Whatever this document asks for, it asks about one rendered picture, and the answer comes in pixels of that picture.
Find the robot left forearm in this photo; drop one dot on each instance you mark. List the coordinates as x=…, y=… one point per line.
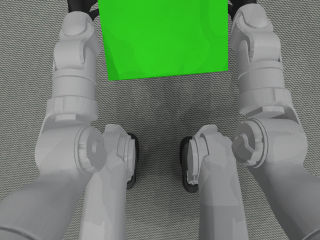
x=74, y=75

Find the carton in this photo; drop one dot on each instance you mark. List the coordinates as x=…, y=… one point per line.
x=161, y=38

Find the right robot upper arm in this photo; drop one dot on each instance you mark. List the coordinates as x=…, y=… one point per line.
x=274, y=150

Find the robot left shin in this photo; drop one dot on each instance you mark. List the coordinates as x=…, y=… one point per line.
x=114, y=128

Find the robot left hand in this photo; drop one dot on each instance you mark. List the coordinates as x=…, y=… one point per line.
x=83, y=6

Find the left robot upper arm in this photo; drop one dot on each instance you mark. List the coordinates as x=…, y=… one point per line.
x=67, y=158

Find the robot left thigh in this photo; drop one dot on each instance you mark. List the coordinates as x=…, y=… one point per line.
x=104, y=206

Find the robot right hand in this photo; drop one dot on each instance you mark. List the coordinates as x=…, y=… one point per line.
x=232, y=9

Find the robot right forearm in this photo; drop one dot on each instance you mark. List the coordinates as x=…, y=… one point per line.
x=259, y=66

